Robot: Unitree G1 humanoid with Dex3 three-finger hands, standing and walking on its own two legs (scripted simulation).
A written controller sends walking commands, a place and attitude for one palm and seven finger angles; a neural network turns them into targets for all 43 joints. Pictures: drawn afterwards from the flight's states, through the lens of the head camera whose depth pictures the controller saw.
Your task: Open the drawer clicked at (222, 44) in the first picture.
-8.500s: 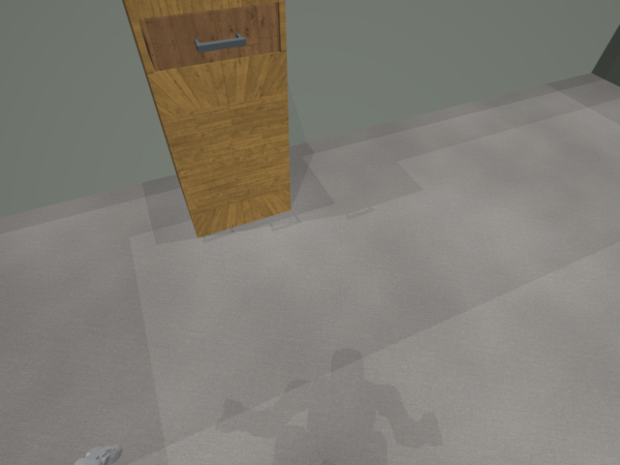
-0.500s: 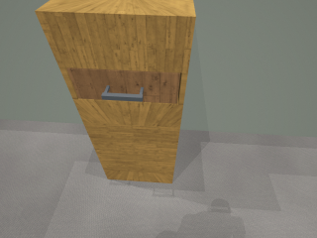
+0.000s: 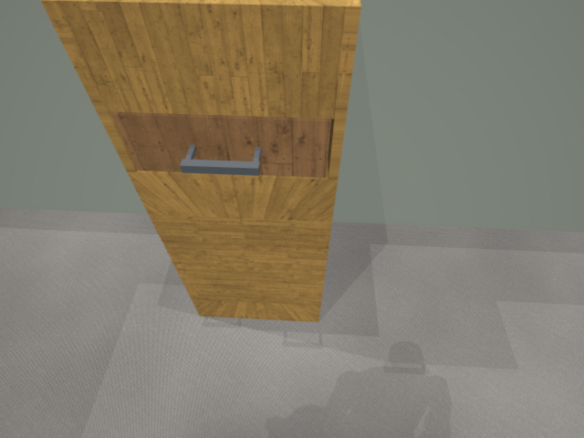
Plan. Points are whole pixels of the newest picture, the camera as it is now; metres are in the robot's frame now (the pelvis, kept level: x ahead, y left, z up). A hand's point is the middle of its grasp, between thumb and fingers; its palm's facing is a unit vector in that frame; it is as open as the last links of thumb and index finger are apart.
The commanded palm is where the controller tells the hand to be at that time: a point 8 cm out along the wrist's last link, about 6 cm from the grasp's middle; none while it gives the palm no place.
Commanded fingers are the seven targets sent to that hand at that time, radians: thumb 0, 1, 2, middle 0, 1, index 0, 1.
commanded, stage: come to a stop and stand still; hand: left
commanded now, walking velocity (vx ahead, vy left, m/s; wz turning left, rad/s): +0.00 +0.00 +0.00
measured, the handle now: (222, 159) +0.56 +0.16 +0.04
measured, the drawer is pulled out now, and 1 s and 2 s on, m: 0.00 0.00 0.00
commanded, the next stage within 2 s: look again from close up in 0.44 s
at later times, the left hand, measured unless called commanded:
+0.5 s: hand out of the picture -0.02 +0.20 -0.16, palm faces +0.01 -0.98 -0.21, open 7.4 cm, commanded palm none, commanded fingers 0.00 0.90 0.90 -0.20 -0.30 -0.20 -0.30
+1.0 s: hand out of the picture +0.01 +0.18 -0.17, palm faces +0.03 -0.98 -0.19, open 7.4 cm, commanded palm none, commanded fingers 0.00 0.90 0.90 -0.20 -0.30 -0.20 -0.30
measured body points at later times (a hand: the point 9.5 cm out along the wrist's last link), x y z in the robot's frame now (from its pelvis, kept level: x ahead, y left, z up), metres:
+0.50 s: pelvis -0.02 +0.02 +0.01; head +0.00 +0.01 +0.46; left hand -0.02 +0.25 -0.15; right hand -0.02 -0.20 -0.16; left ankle -0.02 +0.12 -0.73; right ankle -0.02 -0.09 -0.73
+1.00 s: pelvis +0.01 +0.01 +0.01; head +0.02 +0.01 +0.46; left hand +0.00 +0.23 -0.15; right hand +0.01 -0.21 -0.16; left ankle -0.02 +0.12 -0.73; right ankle -0.02 -0.09 -0.73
